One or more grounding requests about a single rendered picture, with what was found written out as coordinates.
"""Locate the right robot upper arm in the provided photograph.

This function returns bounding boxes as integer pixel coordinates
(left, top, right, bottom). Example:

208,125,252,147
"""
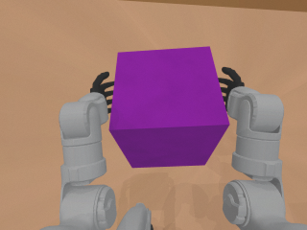
223,179,307,230

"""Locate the robot left forearm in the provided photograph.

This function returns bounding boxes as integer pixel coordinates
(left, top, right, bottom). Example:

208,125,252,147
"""
59,92,109,220

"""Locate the carton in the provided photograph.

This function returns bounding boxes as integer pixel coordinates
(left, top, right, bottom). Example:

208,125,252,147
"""
108,46,230,168

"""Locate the robot right hand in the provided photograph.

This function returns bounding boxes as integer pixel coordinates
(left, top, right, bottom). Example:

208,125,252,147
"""
218,67,245,111

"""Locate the robot left hand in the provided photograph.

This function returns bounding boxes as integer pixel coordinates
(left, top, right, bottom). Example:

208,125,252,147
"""
90,72,115,114

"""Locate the robot right forearm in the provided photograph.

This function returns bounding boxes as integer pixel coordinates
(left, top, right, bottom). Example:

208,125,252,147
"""
226,86,286,212

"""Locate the left robot shin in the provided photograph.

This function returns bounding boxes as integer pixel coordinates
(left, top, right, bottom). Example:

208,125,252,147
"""
135,202,145,207

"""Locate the left robot thigh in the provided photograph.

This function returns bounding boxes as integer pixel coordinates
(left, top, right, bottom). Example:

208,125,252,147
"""
116,206,152,230

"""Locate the left robot upper arm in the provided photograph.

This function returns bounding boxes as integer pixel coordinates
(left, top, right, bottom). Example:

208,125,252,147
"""
39,184,117,230

